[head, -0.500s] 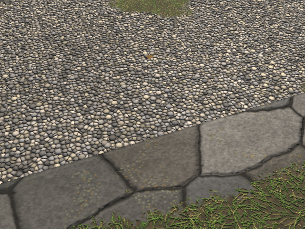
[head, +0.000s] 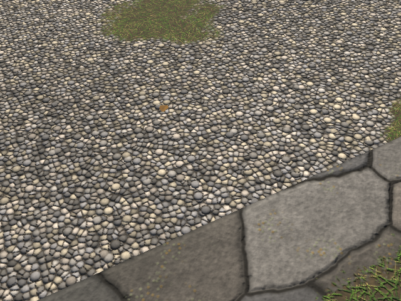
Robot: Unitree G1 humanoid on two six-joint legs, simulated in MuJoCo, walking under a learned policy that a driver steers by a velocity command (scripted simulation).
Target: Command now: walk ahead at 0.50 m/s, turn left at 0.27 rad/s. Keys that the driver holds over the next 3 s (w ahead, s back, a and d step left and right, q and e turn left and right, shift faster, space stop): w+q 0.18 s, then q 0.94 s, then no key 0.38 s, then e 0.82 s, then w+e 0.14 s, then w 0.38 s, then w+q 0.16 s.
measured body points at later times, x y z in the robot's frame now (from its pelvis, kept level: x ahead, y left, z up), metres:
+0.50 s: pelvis +0.22 +0.05 -0.01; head +0.27 +0.07 +0.43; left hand +0.26 +0.35 -0.13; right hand +0.46 -0.16 -0.10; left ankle +0.30 +0.14 -0.73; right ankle +0.13 -0.12 -0.63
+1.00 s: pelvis +0.31 +0.03 +0.00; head +0.35 +0.02 +0.45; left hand +0.27 +0.34 -0.08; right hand +0.61 -0.12 -0.09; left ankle +0.26 +0.13 -0.67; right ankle +0.39 -0.07 -0.73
